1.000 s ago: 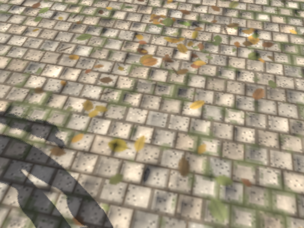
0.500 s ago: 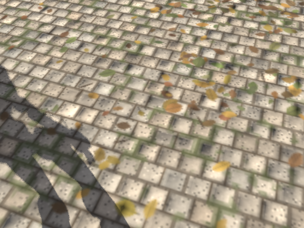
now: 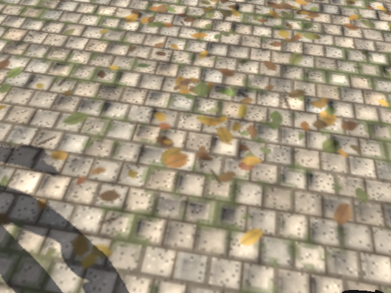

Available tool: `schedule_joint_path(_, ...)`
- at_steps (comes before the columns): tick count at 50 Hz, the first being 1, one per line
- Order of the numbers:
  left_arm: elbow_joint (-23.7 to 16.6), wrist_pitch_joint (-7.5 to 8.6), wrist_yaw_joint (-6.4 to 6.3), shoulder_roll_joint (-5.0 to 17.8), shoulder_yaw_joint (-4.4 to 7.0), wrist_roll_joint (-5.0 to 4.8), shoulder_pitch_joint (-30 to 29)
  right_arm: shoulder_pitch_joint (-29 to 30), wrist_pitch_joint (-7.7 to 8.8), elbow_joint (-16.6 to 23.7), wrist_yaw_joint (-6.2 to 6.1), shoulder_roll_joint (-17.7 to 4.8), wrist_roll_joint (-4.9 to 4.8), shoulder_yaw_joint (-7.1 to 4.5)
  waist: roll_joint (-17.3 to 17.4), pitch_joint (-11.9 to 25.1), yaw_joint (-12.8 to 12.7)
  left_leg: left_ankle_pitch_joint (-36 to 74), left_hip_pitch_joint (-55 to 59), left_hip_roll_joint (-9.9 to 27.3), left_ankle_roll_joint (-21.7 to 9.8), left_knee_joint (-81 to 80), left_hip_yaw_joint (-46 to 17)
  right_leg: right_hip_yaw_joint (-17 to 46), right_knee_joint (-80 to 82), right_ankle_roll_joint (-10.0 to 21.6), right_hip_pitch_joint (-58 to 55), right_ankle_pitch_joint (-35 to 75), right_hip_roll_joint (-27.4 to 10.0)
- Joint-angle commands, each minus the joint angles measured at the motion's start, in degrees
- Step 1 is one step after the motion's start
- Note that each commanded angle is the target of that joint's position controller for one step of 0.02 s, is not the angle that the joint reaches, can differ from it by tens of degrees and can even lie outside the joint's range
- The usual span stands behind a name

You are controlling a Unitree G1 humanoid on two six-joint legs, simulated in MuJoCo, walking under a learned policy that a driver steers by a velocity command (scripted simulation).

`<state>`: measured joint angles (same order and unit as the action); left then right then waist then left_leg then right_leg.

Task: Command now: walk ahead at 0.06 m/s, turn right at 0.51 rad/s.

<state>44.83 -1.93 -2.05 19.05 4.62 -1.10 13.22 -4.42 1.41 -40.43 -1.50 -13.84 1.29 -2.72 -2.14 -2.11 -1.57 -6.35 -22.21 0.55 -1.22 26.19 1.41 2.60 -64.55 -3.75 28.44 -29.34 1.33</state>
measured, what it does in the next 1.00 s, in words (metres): steps on the spot, turning right: right foot, then left foot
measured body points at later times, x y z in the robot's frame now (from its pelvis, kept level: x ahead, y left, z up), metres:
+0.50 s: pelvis +0.01 -0.05 +0.01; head +0.04 -0.09 +0.46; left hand +0.22 +0.19 -0.07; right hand +0.07 -0.37 -0.11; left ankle +0.07 +0.11 -0.66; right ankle +0.00 -0.13 -0.74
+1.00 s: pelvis +0.02 -0.02 +0.01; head +0.07 -0.03 +0.46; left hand +0.31 +0.15 -0.10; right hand -0.01 -0.33 -0.09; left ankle +0.09 +0.08 -0.74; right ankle -0.07 -0.13 -0.67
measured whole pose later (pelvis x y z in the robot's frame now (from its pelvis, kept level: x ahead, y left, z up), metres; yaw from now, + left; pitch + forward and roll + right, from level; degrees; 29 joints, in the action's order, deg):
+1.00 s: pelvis +0.02 -0.02 +0.01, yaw -36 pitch +2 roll +0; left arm 35.8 -4.1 -0.8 20.1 5.9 -1.4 13.1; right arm -8.0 -0.6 -41.7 -1.9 -14.8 0.5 -3.7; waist -2.2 -3.1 0.2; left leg -13.4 -12.2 2.2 -0.6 24.0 3.4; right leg 3.0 -58.7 -5.8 28.7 -23.0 -0.4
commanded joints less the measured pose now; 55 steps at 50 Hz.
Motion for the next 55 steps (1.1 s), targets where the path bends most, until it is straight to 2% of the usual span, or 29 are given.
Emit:
schedule_joint_path(1, -3.4, -1.38, -0.37, 3.4, 1.31, 0.02, 5.1, 0.9, -0.14, 2.5, -0.56, -8.4, 0.47, -2.32, 11.3, 6.2, -0.3, 6.0, 6.9, 13.8, -11.8, -11.2, -9.3, -1.0, -1.3, -1.5, 2.2, 4.8, -3.3)
schedule_joint_path(5, -6.2, -1.03, 0.62, 1.9, 0.49, 0.44, 1.2, 0.8, -0.4, 1.5, -1.16, -9.9, -0.13, -2.95, 10.4, 8.4, 1.1, 8.6, 9.2, 15.8, -12.8, -10.9, -5.5, -2.1, 10.3, -0.6, -1.8, 8.1, -5.1)
schedule_joint_path(8, -7.5, -1.08, 1.67, 3.0, 0.65, 0.38, 0.2, 0.3, -0.92, 0.8, -0.84, -11.7, -0.65, -3.56, 10.9, 9.0, 1.5, 8.5, 10.3, 17.3, -12.3, -10.0, -4.0, -4.1, 16.9, 1.0, -6.0, 8.9, -4.8)
schedule_joint_path(10, -7.8, -1.3, 2.32, 3.7, 1.04, 0.4, 0.8, 0.4, -1.2, 0.3, -0.54, -12.4, -1.48, -3.82, 10.9, 8.6, 0.7, 7.2, 11.0, 17.9, -10.8, -8.1, -3.1, -5.3, 23.2, 2.7, -9.0, 10.5, -4.2)
schedule_joint_path(12, -6.5, -1.37, 2.59, 4.1, 1.71, 0.69, 4.4, -0.3, -1.6, -0.8, -0.46, -11.5, -2.56, -3.77, 9.1, 8.4, -1.1, 1.5, 8.1, 15.8, -6.3, -2.4, 0.1, -6.7, 33.8, 5.8, -16.6, 17.0, -1.8)
schedule_joint_path(13, -6.4, -1.37, 2.17, 6.5, 2.57, 0.96, 5.9, -3.2, -1.87, -2.1, -0.18, -9.3, -2.34, -3.38, 2.3, 6.4, -0.8, -6.1, 2.1, 12.2, -1.4, 6.2, 4.4, -0.2, 40.9, 8.6, -21.1, 24.0, -4.5)
schedule_joint_path(14, -8.1, -1.41, 0.93, 13.7, 3.97, 0.96, 5.6, -4.3, -1.9, -0.1, 0.35, -5.8, 0.46, -2.37, -17.0, 4.9, 2.0, -28.2, -14.3, 3.1, 5.4, 24.6, 9.7, 21.8, 43.6, 16.4, -27.4, 41.7, -20.2)
schedule_joint_path(15, -9.8, -0.21, 1.45, 14.2, 3.64, 3.13, 5.3, 2.8, -1.48, 2.1, -0.21, -8.0, 0.27, -3.07, -13.6, 6.1, -2.3, -32.8, -18.5, -0.8, 5.4, 35.1, -0.6, 27.7, 46.5, 24.0, -21.4, 40.7, -24.0)
schedule_joint_path(16, -9.8, 1.03, 1.73, 12.7, 3.3, 3.74, 3.4, 4.4, -1.55, 2.3, -0.6, -9.3, -0.97, -3.58, -8.5, 5.5, -1.7, -27.8, -18.6, 0.2, 4.1, 38.9, -3.8, 23.6, 47.5, 22.1, -19.6, 34.2, -20.8)
schedule_joint_path(17, -10.0, 1.76, 1.53, 11.1, 3.0, 2.58, -0.2, 2.4, -1.82, 1.3, -1.05, -9.7, -1.34, -3.96, -6.2, 4.5, 0.6, -22.0, -18.8, 1.0, 3.4, 38.8, -4.7, 19.6, 47.1, 18.4, -19.1, 30.4, -17.6)
schedule_joint_path(18, -10.5, 1.85, 1.22, 8.8, 2.29, 1.4, -2.5, 0.7, -2.12, -0.3, -1.59, -9.9, -0.87, -4.24, -4.9, 4.9, 1.5, -18.6, -18.3, 1.5, 3.5, 38.6, -5.2, 17.5, 46.6, 16.0, -19.2, 29.0, -15.8)
schedule_joint_path(19, -10.9, 1.79, 0.86, 7.8, 1.79, 0.9, -3.7, -0.3, -2.21, -0.6, -1.78, -10.0, -0.44, -4.4, -6.0, 5.2, 2.2, -16.0, -16.4, 1.0, 4.1, 39.5, -5.0, 15.9, 46.2, 15.5, -17.9, 31.5, -14.5)
schedule_joint_path(22, -11.2, 1.59, 0.12, 6.6, 1.27, 1.07, -2.2, -1.0, -1.59, -0.4, -1.36, -8.8, -1.13, -4.21, -5.3, 7.5, 2.2, -12.2, -14.4, -0.5, 4.9, 37.7, -5.3, 15.0, 45.2, 15.7, -20.2, 35.2, -12.7)
schedule_joint_path(26, -11.5, 0.98, -0.52, 8.2, 1.99, 0.66, -0.7, 1.7, -1.05, 0.6, -0.75, -7.4, -1.31, -3.36, -6.2, 7.1, 0.6, -11.5, -12.7, -1.2, 6.1, 24.5, -6.3, 17.8, 43.9, 16.0, -22.8, 31.9, -12.1)
schedule_joint_path(31, -12.8, 0.17, 0.16, 9.2, 2.51, 0.71, -2.0, 1.2, -0.24, 0.8, 0.48, -8.3, -1.9, -3.34, -7.4, 6.8, 0.2, -14.5, -4.4, -2.9, 5.6, 15.0, -6.7, 23.5, 42.7, 17.0, -19.2, 32.6, -11.5)
schedule_joint_path(33, -13.3, -0.09, 0.41, 9.1, 2.56, 0.36, -2.9, 0.3, 0.26, 0.9, 0.97, -8.7, -2.07, -3.44, -7.7, 7.3, 0.4, -14.8, -1.9, -3.4, 5.0, 10.7, -6.8, 26.2, 41.5, 16.7, -20.0, 35.4, -11.0)
schedule_joint_path(35, -13.8, -0.43, 0.35, 8.8, 2.52, -0.35, -4.7, -2.3, 0.75, 0.4, 1.46, -8.9, -2.09, -3.65, -7.3, 7.9, 2.2, -9.8, 3.4, -3.4, 3.9, 1.2, -6.3, 27.2, 39.4, 14.9, -19.8, 36.2, -9.2)
schedule_joint_path(36, -14.2, -0.6, 0.16, 8.3, 2.38, -0.78, -5.6, -4.3, 0.93, -0.2, 1.55, -9.3, -1.89, -3.95, -6.6, 8.0, 3.4, -2.7, 8.6, -2.3, 3.0, -5.6, -5.8, 26.3, 37.9, 12.9, -17.5, 32.5, -7.3)
schedule_joint_path(37, -14.4, -0.59, 0.05, 6.2, 1.83, -0.41, -3.9, -5.9, 0.78, -0.3, 1.31, -12.1, -1.21, -4.7, -1.9, 9.6, 2.8, 2.3, 16.1, 5.1, 0.2, -7.0, -10.9, 23.1, 32.7, 9.9, -11.8, 21.6, -4.2)
schedule_joint_path(38, -14.7, -0.29, 0.33, 3.5, 1.21, 0.12, 0.2, -3.6, 0.04, 0.5, 0.88, -16.8, -0.29, -5.41, 14.1, 8.3, -1.4, 15.7, 20.7, 16.8, -6.9, -7.3, -23.5, 11.5, 21.2, 6.0, -0.4, -0.4, 5.4)
schedule_joint_path(39, -14.8, 0.3, 0.31, 8.2, 2.67, 0.49, -0.5, -4.2, 0.11, 0.9, 1.03, -14.9, 1.02, -5.07, 16.7, 7.1, 0.7, 19.6, 16.9, 23.6, -14.8, -8.5, -30.6, 7.6, 8.0, 3.0, 4.8, -9.4, 5.6)
schedule_joint_path(40, -13.7, 0.32, 0.43, 11.1, 3.82, 0.42, 0.3, -1.7, 0.25, 1.9, 0.79, -12.2, 0.54, -4.17, 12.0, 6.0, -0.2, 17.9, 15.5, 22.2, -14.8, -8.0, -26.2, 7.7, 0.3, 1.6, 5.3, -5.6, 2.6)
schedule_joint_path(42, -11.7, -0.78, 0.25, 9.4, 3.92, 0.21, 1.2, 1.8, -0.06, 2.8, 0.24, -9.2, -0.79, -3.3, 9.4, 4.1, -0.7, 12.2, 14.9, 15.2, -10.2, -7.0, -16.4, 6.4, -4.8, -0.3, 6.6, 1.2, 1.7)
schedule_joint_path(43, -11.8, -1.2, 0.4, 8.0, 3.52, 0.1, 1.1, 1.7, -0.24, 2.8, -0.06, -9.0, -1.15, -3.04, 9.6, 3.5, -0.2, 13.8, 15.0, 14.4, -10.3, -7.0, -14.0, 5.6, -6.6, -1.2, 7.5, 3.3, 1.4)
schedule_joint_path(45, -13.2, -1.26, 0.76, 5.8, 2.73, -0.49, -1.3, -0.3, -0.89, 2.4, -0.6, -9.6, -0.74, -3.05, 10.8, 3.2, 1.3, 14.7, 16.2, 12.8, -10.8, -7.7, -9.8, 2.3, -3.4, -2.1, 7.9, 5.8, 0.5)
schedule_joint_path(47, -14.7, -1.08, 0.93, 4.8, 2.13, -0.53, -4.2, -2.7, -1.44, 2.1, -0.96, -10.6, -0.44, -3.4, 11.8, 4.0, 3.4, 15.6, 20.4, 14.2, -11.8, -7.8, -9.0, 1.0, 2.3, -2.8, 8.8, 6.3, -1.1)
schedule_joint_path(49, -15.5, -0.99, 1.44, 4.0, 1.49, -0.28, -5.4, -4.8, -1.7, 1.8, -0.86, -12.2, -0.89, -3.99, 11.8, 5.7, 5.1, 1.9, 21.6, 15.3, -11.8, -10.1, -8.8, -0.8, 8.5, -2.4, 6.9, 6.9, -3.1)
schedule_joint_path(51, -16.4, -0.68, 2.15, 3.4, 0.91, -0.08, -6.3, -5.0, -1.48, 1.8, -0.37, -13.9, -1.55, -4.49, 12.9, 4.7, 5.6, -9.6, 18.9, 16.1, -11.3, -12.9, -8.6, -2.9, 14.1, -1.0, 3.3, 6.2, -4.0)
schedule_joint_path(55, -15.9, 0.13, 3.14, 4.2, 1.06, -0.2, -4.1, -4.5, -0.22, 1.5, 1.2, -15.3, -2.83, -4.89, 11.9, 2.5, 4.0, -16.0, 13.2, 16.9, -9.7, -13.9, -5.9, -6.2, 25.5, 3.3, -6.2, 7.0, -3.5)
Keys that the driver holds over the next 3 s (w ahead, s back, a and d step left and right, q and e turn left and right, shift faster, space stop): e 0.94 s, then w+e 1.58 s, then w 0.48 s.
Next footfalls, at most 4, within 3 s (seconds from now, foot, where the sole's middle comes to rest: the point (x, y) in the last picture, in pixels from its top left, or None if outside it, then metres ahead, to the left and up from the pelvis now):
0.26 right None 0.04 -0.14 -0.77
0.74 left None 0.12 0.06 -0.77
1.18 right None -0.03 -0.16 -0.77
1.64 left None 0.36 -0.29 -0.77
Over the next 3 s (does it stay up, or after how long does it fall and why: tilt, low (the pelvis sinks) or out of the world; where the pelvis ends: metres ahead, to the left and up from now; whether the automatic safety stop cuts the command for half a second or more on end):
stays up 0.35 -0.95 0.01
